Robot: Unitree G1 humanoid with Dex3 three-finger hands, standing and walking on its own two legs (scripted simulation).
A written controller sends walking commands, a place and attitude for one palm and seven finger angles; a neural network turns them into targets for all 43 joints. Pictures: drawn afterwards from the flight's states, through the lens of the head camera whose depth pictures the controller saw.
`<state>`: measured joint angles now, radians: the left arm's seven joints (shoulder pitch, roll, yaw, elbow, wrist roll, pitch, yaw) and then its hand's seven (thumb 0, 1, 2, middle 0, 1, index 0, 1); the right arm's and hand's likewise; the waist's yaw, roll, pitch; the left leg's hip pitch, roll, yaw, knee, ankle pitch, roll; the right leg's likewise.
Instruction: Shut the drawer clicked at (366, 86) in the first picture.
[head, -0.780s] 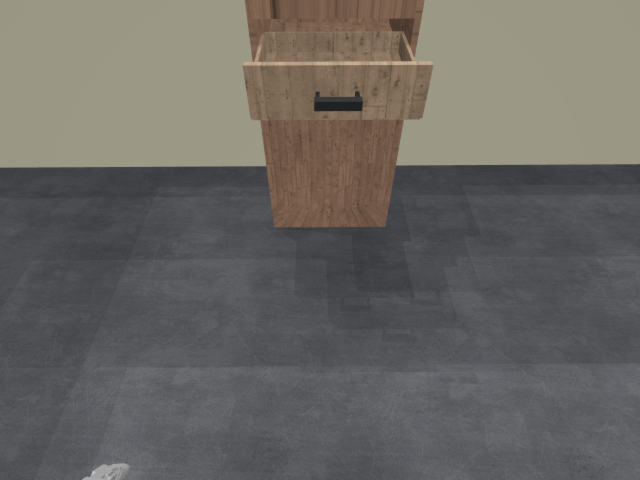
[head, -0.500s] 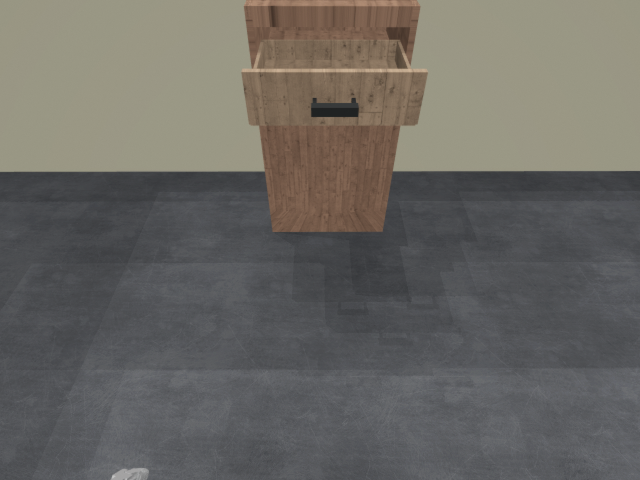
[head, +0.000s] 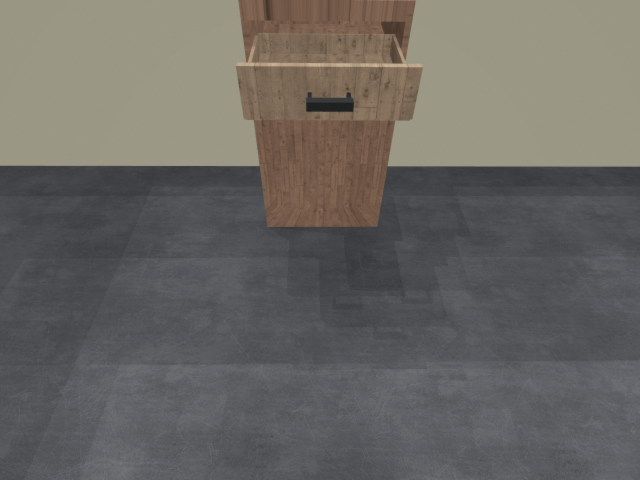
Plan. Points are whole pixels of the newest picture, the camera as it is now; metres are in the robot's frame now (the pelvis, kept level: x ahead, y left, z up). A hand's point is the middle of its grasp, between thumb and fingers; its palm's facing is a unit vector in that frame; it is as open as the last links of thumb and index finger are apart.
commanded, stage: stand and wait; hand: left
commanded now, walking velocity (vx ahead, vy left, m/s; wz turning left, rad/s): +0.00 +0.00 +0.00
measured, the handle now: (329, 100) +0.95 +0.03 +0.01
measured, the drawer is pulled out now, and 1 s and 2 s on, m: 0.30 0.30 0.30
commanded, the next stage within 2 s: look at it before walking up in 0.04 s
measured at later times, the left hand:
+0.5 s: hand out of the picture +0.08 +0.25 -0.15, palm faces -0.02 -0.94 -0.33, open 7.4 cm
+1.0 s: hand out of the picture +0.05 +0.22 -0.18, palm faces -0.06 -0.97 -0.25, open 7.4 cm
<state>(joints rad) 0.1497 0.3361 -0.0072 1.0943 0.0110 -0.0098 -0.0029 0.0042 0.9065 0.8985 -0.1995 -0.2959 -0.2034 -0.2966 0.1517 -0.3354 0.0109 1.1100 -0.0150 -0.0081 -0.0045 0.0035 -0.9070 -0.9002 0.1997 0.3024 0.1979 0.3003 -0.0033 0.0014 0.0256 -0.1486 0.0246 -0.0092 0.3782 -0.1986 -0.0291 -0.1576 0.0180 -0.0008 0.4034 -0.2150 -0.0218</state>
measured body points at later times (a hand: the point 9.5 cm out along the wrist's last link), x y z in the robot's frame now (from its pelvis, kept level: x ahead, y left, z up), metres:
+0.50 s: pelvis +0.00 +0.00 +0.00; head +0.00 +0.00 +0.45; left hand +0.08 +0.30 -0.13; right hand +0.08 -0.29 -0.13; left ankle +0.00 +0.14 -0.74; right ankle +0.00 -0.10 -0.74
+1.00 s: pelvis +0.02 +0.00 -0.01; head +0.01 +0.00 +0.44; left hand +0.05 +0.27 -0.16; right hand +0.04 -0.26 -0.15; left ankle +0.00 +0.14 -0.74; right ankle +0.00 -0.10 -0.74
